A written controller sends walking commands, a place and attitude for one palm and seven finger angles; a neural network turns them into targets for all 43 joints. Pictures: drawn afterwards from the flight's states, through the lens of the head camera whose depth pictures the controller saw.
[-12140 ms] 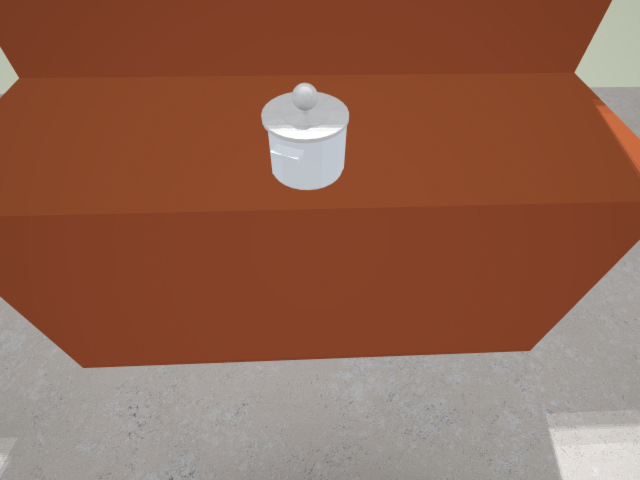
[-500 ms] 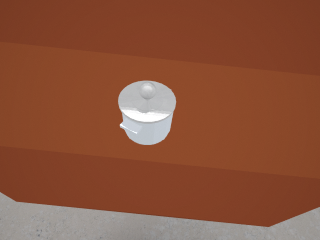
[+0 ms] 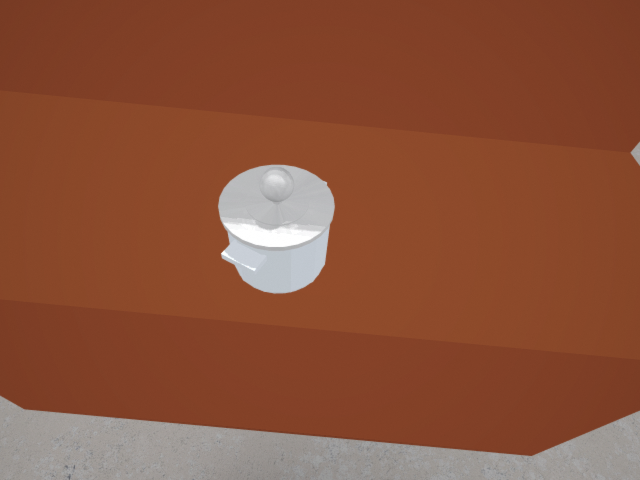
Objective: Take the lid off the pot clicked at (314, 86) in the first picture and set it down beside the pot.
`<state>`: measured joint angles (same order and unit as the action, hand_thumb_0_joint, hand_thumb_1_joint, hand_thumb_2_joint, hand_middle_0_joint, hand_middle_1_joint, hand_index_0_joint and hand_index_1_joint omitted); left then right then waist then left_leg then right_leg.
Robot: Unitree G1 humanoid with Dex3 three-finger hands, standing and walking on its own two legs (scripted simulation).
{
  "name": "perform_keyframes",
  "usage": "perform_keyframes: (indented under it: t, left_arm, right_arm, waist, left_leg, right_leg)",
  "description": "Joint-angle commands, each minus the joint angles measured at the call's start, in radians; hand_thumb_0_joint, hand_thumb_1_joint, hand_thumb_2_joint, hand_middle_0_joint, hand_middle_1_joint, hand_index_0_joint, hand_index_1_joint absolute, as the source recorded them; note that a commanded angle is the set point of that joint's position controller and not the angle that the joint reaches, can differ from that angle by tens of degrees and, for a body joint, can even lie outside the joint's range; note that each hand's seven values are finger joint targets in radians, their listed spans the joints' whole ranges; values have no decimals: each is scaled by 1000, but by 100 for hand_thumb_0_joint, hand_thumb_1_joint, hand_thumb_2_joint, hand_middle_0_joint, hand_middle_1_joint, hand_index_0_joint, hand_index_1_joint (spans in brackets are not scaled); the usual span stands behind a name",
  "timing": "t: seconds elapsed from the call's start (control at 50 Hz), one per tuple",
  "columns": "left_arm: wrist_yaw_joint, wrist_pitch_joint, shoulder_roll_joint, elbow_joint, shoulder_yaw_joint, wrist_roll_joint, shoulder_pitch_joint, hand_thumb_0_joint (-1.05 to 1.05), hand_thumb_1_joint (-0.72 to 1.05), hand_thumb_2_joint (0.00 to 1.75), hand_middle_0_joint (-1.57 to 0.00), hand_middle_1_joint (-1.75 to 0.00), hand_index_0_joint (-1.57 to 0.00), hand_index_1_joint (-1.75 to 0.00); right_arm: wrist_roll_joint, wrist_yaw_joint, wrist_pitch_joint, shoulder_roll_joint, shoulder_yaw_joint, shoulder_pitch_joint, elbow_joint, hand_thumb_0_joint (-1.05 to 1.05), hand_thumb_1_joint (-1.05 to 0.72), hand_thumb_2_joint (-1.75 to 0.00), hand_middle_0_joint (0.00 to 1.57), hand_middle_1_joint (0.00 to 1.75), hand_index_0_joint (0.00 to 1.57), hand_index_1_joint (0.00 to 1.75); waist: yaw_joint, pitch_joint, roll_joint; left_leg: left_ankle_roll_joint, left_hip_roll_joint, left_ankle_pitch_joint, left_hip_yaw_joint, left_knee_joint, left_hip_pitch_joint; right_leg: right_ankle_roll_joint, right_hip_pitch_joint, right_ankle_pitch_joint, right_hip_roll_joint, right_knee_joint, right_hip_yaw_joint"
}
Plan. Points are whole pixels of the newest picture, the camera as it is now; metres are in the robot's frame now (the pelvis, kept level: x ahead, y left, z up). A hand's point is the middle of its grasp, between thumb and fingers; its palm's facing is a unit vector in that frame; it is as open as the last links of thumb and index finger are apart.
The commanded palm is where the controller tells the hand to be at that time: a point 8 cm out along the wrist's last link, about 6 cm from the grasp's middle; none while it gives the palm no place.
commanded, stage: come to a stop and stand still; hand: left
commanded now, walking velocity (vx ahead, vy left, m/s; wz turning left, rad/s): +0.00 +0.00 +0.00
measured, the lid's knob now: (276, 184) +0.45 +0.09 +0.12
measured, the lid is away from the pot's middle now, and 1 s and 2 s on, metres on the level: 0.00 0.00 0.00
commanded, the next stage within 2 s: look again from close up in 1.10 s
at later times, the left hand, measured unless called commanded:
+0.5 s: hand out of the picture -0.03 +0.18 -0.18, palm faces +0.03 -0.99 -0.11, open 7.3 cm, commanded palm none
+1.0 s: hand out of the picture -0.05 +0.21 -0.18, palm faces +0.04 -0.99 -0.10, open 7.3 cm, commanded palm none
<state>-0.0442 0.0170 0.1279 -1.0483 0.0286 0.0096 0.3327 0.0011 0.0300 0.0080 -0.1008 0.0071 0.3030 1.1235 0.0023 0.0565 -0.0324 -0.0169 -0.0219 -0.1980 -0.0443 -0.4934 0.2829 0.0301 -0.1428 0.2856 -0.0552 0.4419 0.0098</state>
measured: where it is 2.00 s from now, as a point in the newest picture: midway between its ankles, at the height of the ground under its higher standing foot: outside the picture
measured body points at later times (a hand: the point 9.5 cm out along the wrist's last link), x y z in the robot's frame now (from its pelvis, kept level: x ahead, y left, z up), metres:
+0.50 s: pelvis +0.01 +0.04 +0.00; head +0.03 +0.07 +0.45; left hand -0.03 +0.24 -0.17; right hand -0.01 -0.18 -0.15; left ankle +0.04 +0.11 -0.74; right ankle -0.03 -0.10 -0.74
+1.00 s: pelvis +0.01 +0.06 +0.00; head +0.03 +0.10 +0.45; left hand -0.06 +0.26 -0.17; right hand -0.01 -0.15 -0.15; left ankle +0.04 +0.11 -0.74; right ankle -0.03 -0.10 -0.74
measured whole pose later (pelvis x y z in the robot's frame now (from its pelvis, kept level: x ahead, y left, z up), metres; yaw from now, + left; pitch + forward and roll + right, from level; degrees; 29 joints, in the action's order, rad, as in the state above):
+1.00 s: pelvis +0.01 +0.06 +0.00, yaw +1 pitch +0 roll -1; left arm -0.05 0.02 0.13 -1.11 0.02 0.02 0.39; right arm 0.00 0.03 0.03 -0.09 0.01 0.32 1.13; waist 0.01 0.04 -0.06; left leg -0.12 0.08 -0.17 -0.07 -0.42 0.26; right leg -0.04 -0.12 0.28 0.05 0.39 0.02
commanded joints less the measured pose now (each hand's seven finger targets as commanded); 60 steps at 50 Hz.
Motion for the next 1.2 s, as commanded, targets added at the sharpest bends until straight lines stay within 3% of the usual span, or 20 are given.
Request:
perform_keyframes:
  t: [0.0,0.12,0.16,0.34,0.52,0.64,0.82,0.84,0.92,0.94,1.02,1.06,1.12,1.14,1.16,1.18]
  left_arm:
    - [-4,13,81,4,-23,0,112,0,90,90,-20,-30,-20,-30]
    - [-4,12,67,-8,-21,2,119,0,90,90,-20,-30,-20,-30]
    - [-4,12,68,-11,-20,2,117,0,90,90,-20,-30,-20,-30]
    - [-4,11,62,-28,-17,3,128,0,90,90,-20,-30,-20,-30]
    - [-3,6,55,-45,-16,8,154,0,90,90,-20,-30,-20,-30]
    - [-2,9,54,-49,-13,9,164,0,90,90,-20,-30,-20,-30]
    - [-4,7,48,-65,-12,10,189,0,90,90,-20,-30,-20,-30]
    - [-3,7,51,-64,-12,10,186,0,90,90,-20,-30,-20,-30]
    - [-4,3,43,-71,-13,12,199,0,90,90,-20,-30,-20,-30]
    - [-2,4,46,-70,-12,12,199,0,90,90,-20,-30,-20,-30]
    - [-4,5,40,-75,-12,12,209,0,90,90,-20,-30,-20,-30]
    - [-4,5,39,-77,-11,12,205,0,90,90,-20,-30,-20,-30]
    - [-5,6,38,-77,-11,12,209,0,90,90,-20,-30,-20,-30]
    - [-4,5,40,-79,-9,11,207,0,90,90,-20,-30,-20,-30]
    - [-5,4,35,-78,-11,12,208,0,90,90,-20,-30,-20,-30]
    - [-34,13,96,-75,-12,35,127,0,90,90,-20,-30,-20,-30]
  right_arm:
    - [-1,2,27,-84,-13,59,-29,0,-90,-90,20,30,20,30]
    - [-2,5,31,-78,-13,74,-18,0,-90,-90,20,30,20,30]
    - [-2,4,33,-84,-14,76,-18,0,-90,-90,20,30,20,30]
    - [-3,6,36,-82,-13,79,-13,0,-90,-90,20,30,20,30]
    - [-2,4,32,-95,-16,80,-21,0,-90,-90,20,30,20,30]
    - [-4,3,34,-95,-20,79,-22,0,-90,-90,20,30,20,30]
    - [-4,5,33,-97,-18,89,-21,0,-90,-90,20,30,20,30]
    - [-5,5,34,-94,-20,86,-22,0,-90,-90,20,30,20,30]
    - [-3,5,30,-98,-19,92,-18,0,-90,-90,20,30,20,30]
    - [-4,4,32,-94,-22,92,-21,0,-90,-90,20,30,20,30]
    - [-3,4,31,-94,-22,97,-17,0,-90,-90,20,30,20,30]
    - [-4,4,31,-93,-21,98,-15,0,-90,-90,20,30,20,30]
    - [-4,5,31,-90,-20,105,-14,0,-90,-90,20,30,20,30]
    - [-5,5,32,-86,-20,99,-12,0,-90,-90,20,30,20,30]
    - [-4,5,31,-90,-20,102,-13,0,-90,-90,20,30,20,30]
    - [2,-7,20,-191,-19,10,-101,0,-90,-90,20,30,20,30]
  waist:
    - [7,2,33]
    - [6,6,54]
    - [5,3,18]
    - [4,19,34]
    - [5,32,59]
    - [7,16,27]
    - [7,14,55]
    - [10,26,27]
    - [9,33,65]
    - [13,36,33]
    - [11,19,44]
    - [8,31,19]
    - [7,22,46]
    - [12,41,16]
    - [8,41,31]
    - [-11,39,186]
  left_leg:
    - [-21,-94,93,110,88,-62]
    - [-34,-96,68,130,115,-67]
    - [-35,-96,83,132,111,-64]
    - [-48,-99,90,149,135,-74]
    - [-56,-100,-49,186,194,-59]
    - [-61,-98,-17,189,182,-64]
    - [-65,-99,-58,208,214,-72]
    - [-66,-102,-39,207,207,-62]
    - [-65,-106,-116,224,246,-55]
    - [-68,-107,-105,226,241,-40]
    - [-67,-103,-109,223,242,-66]
    - [-66,-99,-92,219,231,-56]
    - [-65,-99,-91,220,235,-69]
    - [-68,-101,-83,218,228,-49]
    - [-66,-97,-96,217,230,-49]
    - [18,-76,124,158,130,-40]
  right_leg:
    - [10,-67,-168,144,-96,101]
    - [13,-66,-136,142,-97,86]
    - [11,-52,-152,145,-97,81]
    - [6,-55,-140,148,-106,63]
    - [-2,-70,-70,148,-100,45]
    - [-3,-58,-91,154,-104,37]
    - [-8,-66,-68,155,-96,32]
    - [-7,-62,-79,154,-100,25]
    - [-11,-76,-46,150,-87,22]
    - [-9,-62,-56,150,-91,17]
    - [-10,-76,-52,155,-88,23]
    - [-8,-74,-57,157,-92,25]
    - [-9,-82,-57,156,-89,27]
    - [-7,-76,-65,157,-96,21]
    - [-6,-77,-56,156,-95,29]
    - [-4,-101,-22,128,-8,1]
